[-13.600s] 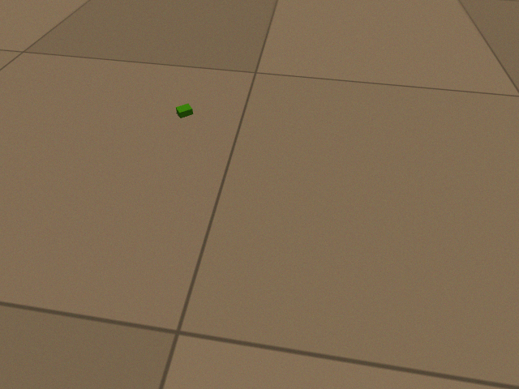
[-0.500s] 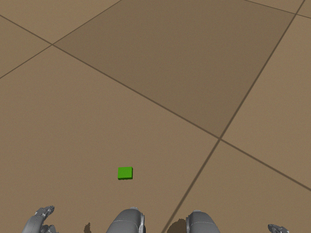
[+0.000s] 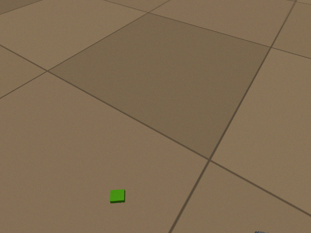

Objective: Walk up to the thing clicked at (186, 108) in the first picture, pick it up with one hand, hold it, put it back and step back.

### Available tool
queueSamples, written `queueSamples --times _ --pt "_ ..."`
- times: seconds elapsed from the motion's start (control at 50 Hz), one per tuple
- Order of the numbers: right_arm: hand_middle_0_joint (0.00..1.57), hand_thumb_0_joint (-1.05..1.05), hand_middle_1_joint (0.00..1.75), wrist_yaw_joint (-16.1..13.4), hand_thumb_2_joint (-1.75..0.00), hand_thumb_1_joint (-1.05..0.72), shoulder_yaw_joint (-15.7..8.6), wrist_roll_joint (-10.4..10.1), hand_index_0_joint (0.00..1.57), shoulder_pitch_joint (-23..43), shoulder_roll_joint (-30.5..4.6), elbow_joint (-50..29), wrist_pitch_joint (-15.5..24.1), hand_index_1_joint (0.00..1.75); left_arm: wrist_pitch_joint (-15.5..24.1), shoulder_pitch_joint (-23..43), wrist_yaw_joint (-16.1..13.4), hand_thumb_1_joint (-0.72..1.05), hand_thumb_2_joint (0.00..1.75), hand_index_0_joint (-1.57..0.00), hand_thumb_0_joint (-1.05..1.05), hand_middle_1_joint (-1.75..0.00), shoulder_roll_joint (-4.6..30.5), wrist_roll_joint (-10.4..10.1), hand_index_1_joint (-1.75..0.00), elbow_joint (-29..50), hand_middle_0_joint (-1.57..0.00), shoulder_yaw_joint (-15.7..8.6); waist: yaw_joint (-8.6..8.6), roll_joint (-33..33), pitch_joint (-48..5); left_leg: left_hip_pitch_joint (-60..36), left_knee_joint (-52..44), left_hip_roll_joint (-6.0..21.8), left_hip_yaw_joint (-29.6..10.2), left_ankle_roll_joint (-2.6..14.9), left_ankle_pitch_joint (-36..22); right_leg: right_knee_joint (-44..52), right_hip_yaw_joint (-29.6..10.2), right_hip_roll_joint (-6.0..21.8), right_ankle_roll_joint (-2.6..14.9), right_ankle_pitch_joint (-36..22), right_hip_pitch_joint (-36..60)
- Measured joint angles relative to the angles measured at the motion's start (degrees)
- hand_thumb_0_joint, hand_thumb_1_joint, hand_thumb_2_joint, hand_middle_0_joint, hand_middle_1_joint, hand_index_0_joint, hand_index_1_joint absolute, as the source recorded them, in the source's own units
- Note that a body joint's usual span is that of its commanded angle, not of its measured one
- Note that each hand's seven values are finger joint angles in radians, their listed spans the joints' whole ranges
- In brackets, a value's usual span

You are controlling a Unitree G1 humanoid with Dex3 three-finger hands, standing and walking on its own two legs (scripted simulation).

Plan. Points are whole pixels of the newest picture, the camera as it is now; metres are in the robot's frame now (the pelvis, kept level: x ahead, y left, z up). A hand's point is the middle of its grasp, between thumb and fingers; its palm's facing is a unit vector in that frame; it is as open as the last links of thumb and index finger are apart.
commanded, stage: stand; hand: left
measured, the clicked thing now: (117, 196) +0.44 +0.24 -0.75
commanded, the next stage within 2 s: rise first in 1.74 s
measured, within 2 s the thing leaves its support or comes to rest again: neither
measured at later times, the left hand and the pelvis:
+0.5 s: hand out of the picture +0.10 +0.26 -0.15, palm faces -0.05 -0.94 -0.34, open 7.4 cm; pelvis +0.01 +0.00 +0.01, yaw +0 degrees
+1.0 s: hand out of the picture +0.10 +0.26 -0.15, palm faces -0.04 -0.94 -0.34, open 7.4 cm; pelvis +0.02 +0.00 +0.01, yaw +0 degrees
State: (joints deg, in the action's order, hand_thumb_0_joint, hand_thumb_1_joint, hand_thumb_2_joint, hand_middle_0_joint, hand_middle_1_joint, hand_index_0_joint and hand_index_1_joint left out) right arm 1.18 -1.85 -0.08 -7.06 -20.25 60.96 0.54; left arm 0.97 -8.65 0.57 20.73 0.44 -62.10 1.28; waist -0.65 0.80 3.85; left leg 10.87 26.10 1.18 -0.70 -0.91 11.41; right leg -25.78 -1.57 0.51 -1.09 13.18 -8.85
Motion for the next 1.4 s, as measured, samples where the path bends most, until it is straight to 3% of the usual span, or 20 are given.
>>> queueSamples --times 0.42,1.4 --pt "0.21 0.0 0.3 -0.34 -0.9 -0.9 0.75 0.18 0.2 2.14 0.38 5.49 0.49 0.3 0.09 3.38 -0.17 0.9 0.9 -0.2 0.01 -0.3 0.22 -0.14 -0.3 -2.81 -0.21 -0.69 -0.03 -1.51 -0.3 -2.73 -6.54 -0.38 0.58 0.11 -2.62 5.98 -0.45 0.52 -0.37 -2.51 2.3" --pt "0.21 0.0 0.3 -0.66 -0.9 -0.9 1.29 0.13 0.2 2.3 0.33 5.21 -0.14 0.3 -0.5 2.44 -0.42 0.9 0.9 -0.2 0.01 -0.3 -0.26 0.0 -0.3 -2.49 -0.21 -0.86 0.13 -1.08 -0.38 -3.48 -7.21 -0.26 0.11 -0.04 -1.85 7.51 0.09 0.44 -0.22 -2.03 3.63"
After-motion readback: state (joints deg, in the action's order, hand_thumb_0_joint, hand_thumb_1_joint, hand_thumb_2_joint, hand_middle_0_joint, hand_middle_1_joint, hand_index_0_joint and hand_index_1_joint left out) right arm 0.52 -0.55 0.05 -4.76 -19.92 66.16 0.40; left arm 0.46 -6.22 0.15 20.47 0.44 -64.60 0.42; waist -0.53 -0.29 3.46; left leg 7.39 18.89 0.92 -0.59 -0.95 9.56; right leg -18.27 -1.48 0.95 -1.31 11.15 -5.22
